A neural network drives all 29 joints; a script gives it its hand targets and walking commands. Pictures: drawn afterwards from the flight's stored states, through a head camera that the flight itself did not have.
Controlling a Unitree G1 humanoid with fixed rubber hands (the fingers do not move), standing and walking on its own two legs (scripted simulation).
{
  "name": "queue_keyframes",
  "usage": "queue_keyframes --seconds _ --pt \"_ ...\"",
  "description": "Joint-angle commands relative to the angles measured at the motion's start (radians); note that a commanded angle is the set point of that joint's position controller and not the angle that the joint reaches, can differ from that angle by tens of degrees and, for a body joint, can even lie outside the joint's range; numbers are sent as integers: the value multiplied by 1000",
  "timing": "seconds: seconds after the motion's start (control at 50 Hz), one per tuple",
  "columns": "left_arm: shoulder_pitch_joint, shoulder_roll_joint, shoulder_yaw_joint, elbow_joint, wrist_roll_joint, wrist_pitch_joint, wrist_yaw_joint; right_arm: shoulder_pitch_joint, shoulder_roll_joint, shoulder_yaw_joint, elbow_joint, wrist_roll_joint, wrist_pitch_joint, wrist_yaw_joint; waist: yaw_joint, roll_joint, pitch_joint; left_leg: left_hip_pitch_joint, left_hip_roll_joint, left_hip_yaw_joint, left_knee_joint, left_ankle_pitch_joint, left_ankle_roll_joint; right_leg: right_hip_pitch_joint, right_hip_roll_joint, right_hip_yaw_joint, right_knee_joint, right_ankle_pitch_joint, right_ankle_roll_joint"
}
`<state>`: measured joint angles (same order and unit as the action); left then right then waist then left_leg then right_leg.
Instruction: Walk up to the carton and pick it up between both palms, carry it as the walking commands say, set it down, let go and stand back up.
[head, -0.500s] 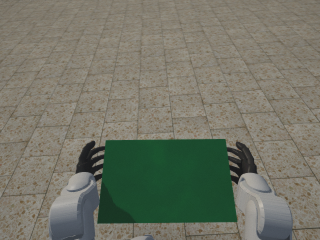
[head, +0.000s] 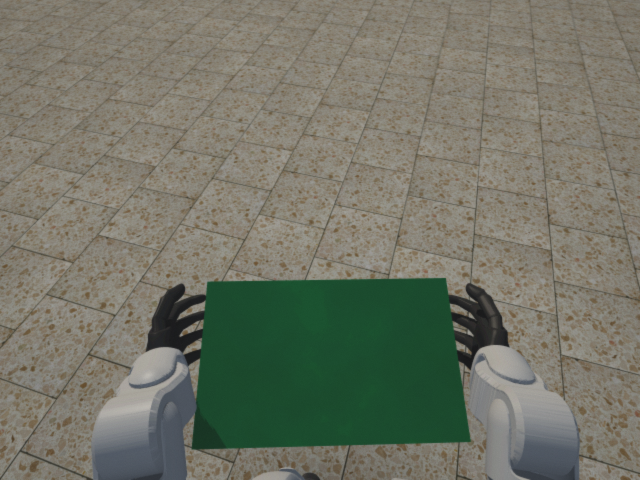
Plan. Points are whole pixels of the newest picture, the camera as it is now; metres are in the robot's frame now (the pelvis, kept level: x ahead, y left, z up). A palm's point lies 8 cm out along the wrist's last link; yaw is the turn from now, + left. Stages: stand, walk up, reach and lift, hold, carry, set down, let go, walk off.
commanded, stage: carry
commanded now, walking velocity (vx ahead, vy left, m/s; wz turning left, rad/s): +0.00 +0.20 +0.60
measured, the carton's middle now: (326, 364) +0.26 +0.01 -0.02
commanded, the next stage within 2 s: none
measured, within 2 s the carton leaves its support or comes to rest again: neither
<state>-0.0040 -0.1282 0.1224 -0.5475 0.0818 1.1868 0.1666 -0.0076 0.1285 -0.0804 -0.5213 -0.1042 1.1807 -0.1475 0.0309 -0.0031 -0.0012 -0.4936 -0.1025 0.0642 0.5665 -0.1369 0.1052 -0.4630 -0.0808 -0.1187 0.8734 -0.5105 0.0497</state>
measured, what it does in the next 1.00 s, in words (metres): steps to the left, turning left: right foot, then left foot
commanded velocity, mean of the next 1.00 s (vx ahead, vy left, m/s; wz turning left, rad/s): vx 0.00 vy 0.20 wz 0.55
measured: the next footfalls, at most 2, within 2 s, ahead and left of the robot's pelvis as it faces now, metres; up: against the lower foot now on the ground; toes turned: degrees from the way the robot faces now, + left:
right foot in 0.04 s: +0.04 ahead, -0.09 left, +0.00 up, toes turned -7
left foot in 0.36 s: +0.04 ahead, +0.28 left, +0.00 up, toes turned +22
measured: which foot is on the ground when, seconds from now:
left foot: down 0.00-0.06, up 0.08-0.34, down 0.36-0.66, up 0.68-0.94, down 0.96-1.00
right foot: up 0.00-0.02, down 0.04-0.36, up 0.38-0.62, down 0.64-0.96, up 0.98-1.00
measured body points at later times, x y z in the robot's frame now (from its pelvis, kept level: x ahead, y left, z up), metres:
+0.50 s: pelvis -0.05 +0.15 -0.01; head -0.03 +0.17 +0.44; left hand +0.13 +0.41 +0.06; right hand +0.25 +0.08 +0.06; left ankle +0.00 +0.27 -0.72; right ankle -0.03 +0.00 -0.66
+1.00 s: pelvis -0.13 +0.27 -0.01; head -0.13 +0.27 +0.44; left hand -0.03 +0.56 +0.09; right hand +0.18 +0.29 +0.09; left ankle -0.16 +0.40 -0.72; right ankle -0.04 +0.09 -0.70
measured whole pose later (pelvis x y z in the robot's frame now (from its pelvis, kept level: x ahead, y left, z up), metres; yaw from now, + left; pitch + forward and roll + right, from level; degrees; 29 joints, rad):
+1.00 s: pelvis -0.13 +0.27 -0.01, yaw +37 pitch +3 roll +1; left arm -0.05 -0.13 0.14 -0.56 0.11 1.20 0.15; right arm -0.08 0.13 -0.08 -0.53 -0.10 1.22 -0.17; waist -0.03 -0.03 -0.06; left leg -0.45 0.04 0.12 0.63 -0.22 -0.01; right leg -0.42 -0.32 -0.17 0.86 -0.51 0.14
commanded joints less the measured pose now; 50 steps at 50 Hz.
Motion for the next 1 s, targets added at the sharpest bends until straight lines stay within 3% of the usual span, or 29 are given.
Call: queue_keyframes --seconds 0.0,0.02,0.04,0.06,0.08,0.1,0.16,0.26,0.3,0.32,0.34,0.36,0.38,0.42,0.46,0.56,0.62,0.64,0.66,0.68,0.7,0.72,0.76,0.88,0.9,0.92,0.94,0.96,0.98 --pt "-434 -905 -745 -114 -414 -17 -282 -398 863 712 -141 373 -18 231 -32 160 -395 198 252 -304 -323 51 -46 269 20 -12 -330 38 -42" --pt "-411 -893 -726 -103 -404 -15 -281 -406 853 722 -147 376 -13 227 -12 116 -411 107 203 -238 -287 49 -115 463 -12 -22 -519 139 -55" --pt "-375 -875 -702 -82 -384 -17 -277 -420 840 743 -166 381 -1 227 7 -123 -392 -78 78 -98 -76 -94 -235 595 -237 199 -629 91 -134" --pt "-348 -874 -676 -37 -362 -17 -275 -470 821 753 -187 389 11 228 -4 -493 -314 -180 36 -13 478 -353 -183 420 -568 477 -644 363 -257" --pt "-368 -854 -686 -54 -364 -10 -270 -475 833 728 -153 389 12 221 -32 -231 -224 -235 135 -100 615 -347 -152 340 -542 357 -595 545 -232" --pt "-397 -846 -687 -86 -374 -8 -270 -473 845 742 -159 412 15 221 -36 -107 -225 -210 157 -128 618 -299 -152 323 -455 219 -520 577 -191" --pt "-401 -805 -677 -92 -360 8 -264 -425 835 737 -104 401 33 221 -40 -176 -215 -177 134 -7 477 -233 -171 363 -315 9 -423 755 -90" --pt "-374 -776 -664 -84 -343 35 -250 -452 851 730 -104 413 62 218 -23 -274 -221 -26 123 126 146 -238 -146 341 -354 -55 -390 774 -65" --pt "-379 -786 -668 -84 -338 39 -243 -438 848 722 -97 417 70 224 -40 -233 -269 91 109 140 -28 -159 -136 335 -343 -105 -268 706 -22" --pt "-374 -790 -666 -82 -334 42 -242 -420 839 714 -87 414 72 227 -50 -100 -323 240 97 113 -108 -101 -129 257 -295 -134 -116 551 10" --pt "-386 -776 -667 -83 -329 44 -241 -406 824 699 -64 406 72 229 -62 80 -346 408 192 -66 -148 101 -85 36 -242 -117 60 216 59" --pt "-393 -782 -688 -97 -344 51 -244 -394 800 671 -52 393 70 224 -51 399 -341 462 457 -474 -140 443 32 -220 -93 -128 258 -268 111" --pt "-388 -805 -697 -67 -347 47 -248 -407 823 657 -57 395 64 225 -42 334 -329 404 446 -447 -104 540 91 -219 -105 14 368 -246 91" --pt "-484 -906 -756 -100 -403 31 -268 -425 883 659 -74 390 36 233 -36 204 -334 306 385 -308 -98 344 61 -189 -105 57 417 -122 74" --pt "-512 -977 -784 -109 -437 11 -282 -432 927 661 -89 387 7 239 -35 184 -356 240 314 -219 -135 145 36 -105 -85 47 325 -7 47" --pt "-495 -956 -775 -136 -441 -20 -286 -414 907 694 -131 378 -24 237 -38 159 -394 229 303 -320 -241 12 46 75 -6 35 -46 0 -7" --pt "-429 -908 -727 -104 -413 -19 -285 -405 871 719 -140 376 -18 225 -13 120 -418 106 216 -237 -233 53 -72 427 -17 -8 -510 153 -45" --pt "-404 -889 -707 -86 -398 -20 -283 -417 857 733 -154 378 -8 224 1 -80 -387 -84 106 -115 -88 -74 -178 571 -223 189 -620 109 -105" --pt "-376 -891 -680 -45 -378 -23 -281 -472 843 756 -192 392 2 225 -3 -479 -320 -183 29 -8 441 -346 -159 415 -550 480 -635 412 -248" --pt "-391 -873 -690 -67 -380 -17 -278 -475 850 724 -158 386 3 219 -30 -248 -236 -233 129 -90 582 -346 -139 344 -536 359 -582 601 -231" --pt "-406 -865 -688 -93 -382 -18 -277 -477 860 740 -166 407 3 219 -33 -122 -237 -214 147 -118 592 -296 -143 338 -459 241 -517 639 -193" --pt "-405 -840 -674 -80 -373 -14 -276 -459 850 739 -135 406 12 219 -36 -105 -239 -208 151 -93 583 -247 -151 348 -389 147 -478 674 -144" --pt "-400 -824 -677 -96 -364 -7 -270 -434 853 744 -115 404 19 221 -37 -187 -237 -176 132 -7 460 -217 -161 390 -307 13 -425 804 -84" --pt "-369 -788 -663 -75 -341 26 -251 -444 857 726 -96 413 56 221 -24 -273 -252 -3 117 135 53 -218 -135 381 -357 -62 -382 803 -56" --pt "-372 -795 -666 -76 -340 28 -247 -431 856 721 -91 414 60 224 -36 -225 -283 80 110 139 -45 -162 -130 368 -338 -98 -298 751 -30" --pt "-368 -798 -665 -76 -336 31 -245 -413 848 713 -83 411 63 227 -45 -104 -337 225 100 121 -123 -101 -125 300 -291 -127 -162 601 2" --pt "-383 -786 -667 -81 -333 35 -245 -401 835 699 -65 403 63 229 -60 51 -361 403 173 -28 -171 58 -89 83 -242 -107 -4 274 48" --pt "-388 -782 -682 -86 -343 43 -247 -385 807 678 -49 386 64 222 -46 338 -361 492 438 -401 -148 414 3 -183 -111 -128 191 -217 102" --pt "-405 -802 -700 -80 -351 40 -253 -387 825 656 -50 385 55 224 -44 342 -345 430 451 -383 -98 597 74 -195 -108 -11 305 -233 85"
